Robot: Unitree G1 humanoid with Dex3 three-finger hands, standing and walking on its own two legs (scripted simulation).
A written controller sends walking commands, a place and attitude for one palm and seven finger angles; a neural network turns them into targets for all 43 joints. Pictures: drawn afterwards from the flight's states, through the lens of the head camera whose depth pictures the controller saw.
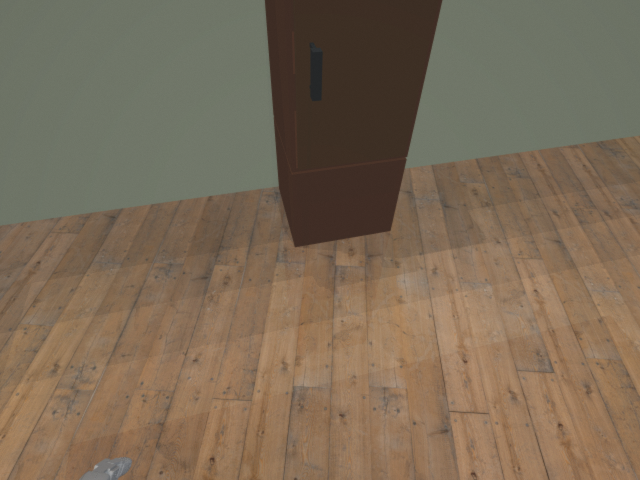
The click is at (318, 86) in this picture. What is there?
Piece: cupboard door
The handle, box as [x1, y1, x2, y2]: [310, 42, 322, 100]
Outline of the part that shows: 312,42 310,43 310,96 312,100 319,100 321,97 322,51 320,48 316,48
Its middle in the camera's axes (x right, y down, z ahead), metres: -0.02 -0.46 +1.06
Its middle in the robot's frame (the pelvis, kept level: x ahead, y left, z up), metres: +1.10 +0.08 +0.01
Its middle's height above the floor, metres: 0.78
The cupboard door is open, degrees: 0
